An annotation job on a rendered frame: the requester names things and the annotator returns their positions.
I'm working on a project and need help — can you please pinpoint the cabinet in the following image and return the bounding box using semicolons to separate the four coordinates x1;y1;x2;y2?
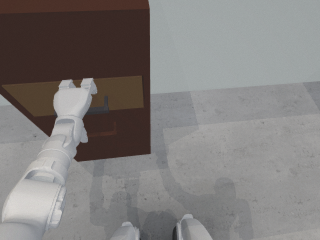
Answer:
0;0;151;162

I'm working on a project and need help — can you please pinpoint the right robot thigh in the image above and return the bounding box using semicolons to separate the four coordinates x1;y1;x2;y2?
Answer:
176;218;213;240

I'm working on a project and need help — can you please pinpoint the robot left hand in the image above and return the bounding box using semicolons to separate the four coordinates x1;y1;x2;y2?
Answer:
53;78;98;143

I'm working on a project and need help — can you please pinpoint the drawer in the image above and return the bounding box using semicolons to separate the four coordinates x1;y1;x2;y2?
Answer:
2;75;144;117

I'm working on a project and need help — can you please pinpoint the robot left upper arm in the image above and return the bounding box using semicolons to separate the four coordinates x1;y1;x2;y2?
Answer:
0;178;67;240

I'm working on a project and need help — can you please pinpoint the left robot shin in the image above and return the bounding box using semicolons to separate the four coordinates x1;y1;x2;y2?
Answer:
122;221;133;227

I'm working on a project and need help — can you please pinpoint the robot left forearm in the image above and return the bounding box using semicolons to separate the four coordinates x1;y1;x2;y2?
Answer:
1;115;83;222

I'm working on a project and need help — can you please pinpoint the handle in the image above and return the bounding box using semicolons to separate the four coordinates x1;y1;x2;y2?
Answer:
53;95;109;118
86;131;118;139

